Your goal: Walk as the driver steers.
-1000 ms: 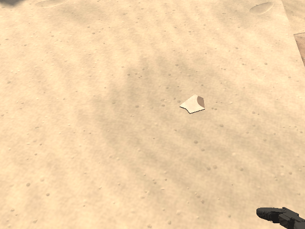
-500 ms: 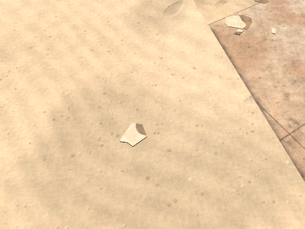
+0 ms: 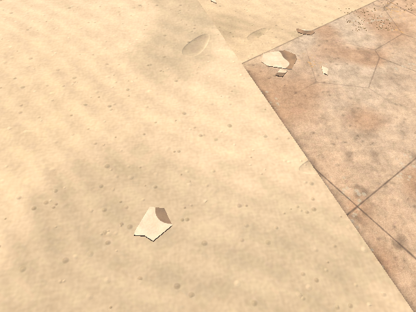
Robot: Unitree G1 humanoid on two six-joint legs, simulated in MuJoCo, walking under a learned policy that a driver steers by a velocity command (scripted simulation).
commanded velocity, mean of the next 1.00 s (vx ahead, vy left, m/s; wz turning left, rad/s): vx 0.00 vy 0.00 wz -0.02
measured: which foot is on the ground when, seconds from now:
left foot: down 0.00-1.00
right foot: down 0.00-1.00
